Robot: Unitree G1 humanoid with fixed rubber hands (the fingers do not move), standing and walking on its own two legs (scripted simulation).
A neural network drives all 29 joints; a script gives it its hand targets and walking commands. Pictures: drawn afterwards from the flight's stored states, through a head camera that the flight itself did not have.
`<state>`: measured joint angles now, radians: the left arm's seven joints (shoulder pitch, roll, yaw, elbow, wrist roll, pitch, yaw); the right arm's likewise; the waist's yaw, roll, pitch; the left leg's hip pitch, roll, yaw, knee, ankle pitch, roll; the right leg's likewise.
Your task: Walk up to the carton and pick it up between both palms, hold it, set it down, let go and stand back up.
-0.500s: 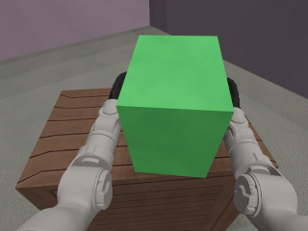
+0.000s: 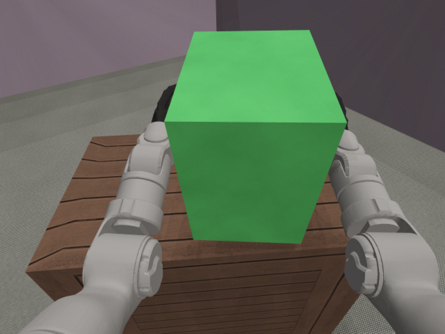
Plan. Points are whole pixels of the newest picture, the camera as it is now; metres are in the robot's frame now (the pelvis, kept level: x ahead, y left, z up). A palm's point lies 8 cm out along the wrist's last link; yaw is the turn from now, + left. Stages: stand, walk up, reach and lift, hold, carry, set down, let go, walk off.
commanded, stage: reach and lift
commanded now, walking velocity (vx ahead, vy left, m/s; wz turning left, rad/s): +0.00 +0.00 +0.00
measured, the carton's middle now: (248, 139) +0.43 -0.02 +0.17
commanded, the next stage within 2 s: hold in 1.56 s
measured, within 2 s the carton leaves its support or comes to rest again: neither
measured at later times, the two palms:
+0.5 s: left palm (148, 121) +0.38 +0.15 +0.25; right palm (333, 124) +0.38 -0.16 +0.23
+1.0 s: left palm (143, 108) +0.38 +0.15 +0.27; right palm (335, 107) +0.38 -0.15 +0.26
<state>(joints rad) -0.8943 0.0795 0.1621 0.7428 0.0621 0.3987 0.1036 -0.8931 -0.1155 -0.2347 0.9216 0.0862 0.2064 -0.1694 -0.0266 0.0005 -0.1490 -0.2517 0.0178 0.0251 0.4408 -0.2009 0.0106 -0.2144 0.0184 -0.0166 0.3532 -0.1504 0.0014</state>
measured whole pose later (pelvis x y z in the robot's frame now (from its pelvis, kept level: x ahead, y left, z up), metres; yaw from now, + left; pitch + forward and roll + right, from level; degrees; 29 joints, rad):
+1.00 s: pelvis +0.00 +0.00 +0.00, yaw +0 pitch -1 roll -1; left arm -0.96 0.10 0.23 0.58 0.06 0.78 0.10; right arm -1.02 -0.19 -0.05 0.89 0.28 0.52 -0.23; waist -0.03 0.00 -0.19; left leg -0.22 0.02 0.02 0.44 -0.20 0.01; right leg -0.18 0.02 -0.02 0.35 -0.15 0.00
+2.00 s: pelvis +0.00 +0.00 +0.00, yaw +0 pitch -1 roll -1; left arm -1.02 0.12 0.23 0.55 0.06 0.90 0.10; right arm -1.14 -0.25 -0.01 0.91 0.33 0.67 -0.23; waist -0.03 0.01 -0.24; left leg -0.22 0.02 0.02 0.44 -0.20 0.01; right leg -0.18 0.02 -0.02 0.35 -0.15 0.00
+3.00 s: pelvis +0.00 +0.00 +0.00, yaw +0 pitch -1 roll -1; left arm -1.06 0.14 0.24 0.58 0.06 0.93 0.09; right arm -1.18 -0.25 0.00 0.94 0.34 0.70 -0.24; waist -0.03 0.02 -0.25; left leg -0.22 0.02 0.02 0.44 -0.20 0.01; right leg -0.18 0.02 -0.02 0.35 -0.15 0.00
